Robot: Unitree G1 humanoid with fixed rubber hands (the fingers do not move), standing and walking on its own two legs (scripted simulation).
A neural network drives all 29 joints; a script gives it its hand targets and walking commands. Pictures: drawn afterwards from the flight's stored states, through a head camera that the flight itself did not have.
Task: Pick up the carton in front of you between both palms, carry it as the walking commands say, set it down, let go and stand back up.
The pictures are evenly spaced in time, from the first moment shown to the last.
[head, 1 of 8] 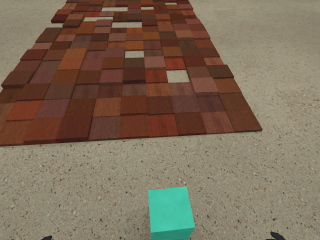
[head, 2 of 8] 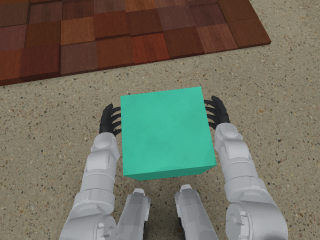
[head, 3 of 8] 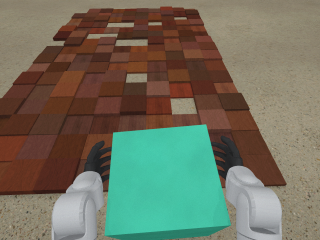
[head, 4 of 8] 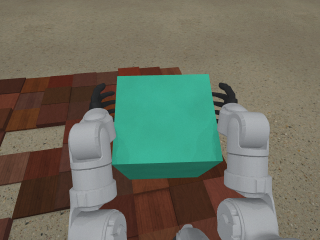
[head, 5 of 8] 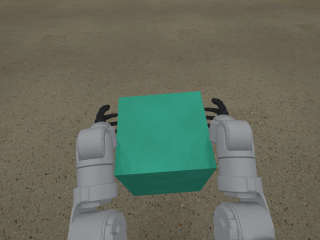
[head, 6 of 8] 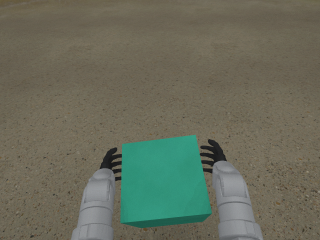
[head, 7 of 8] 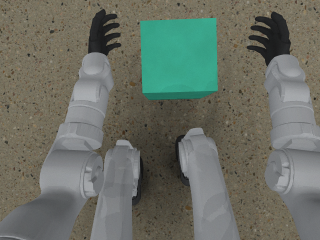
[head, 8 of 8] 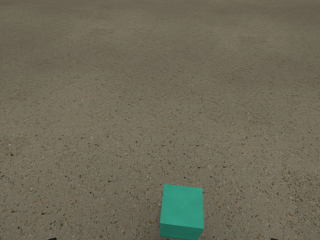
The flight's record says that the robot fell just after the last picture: no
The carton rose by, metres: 0.75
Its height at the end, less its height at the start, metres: +0.00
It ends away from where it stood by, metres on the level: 5.53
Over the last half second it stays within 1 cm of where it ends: yes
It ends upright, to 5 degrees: yes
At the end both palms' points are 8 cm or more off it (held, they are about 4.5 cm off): yes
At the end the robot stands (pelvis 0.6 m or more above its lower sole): yes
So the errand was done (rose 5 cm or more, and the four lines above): yes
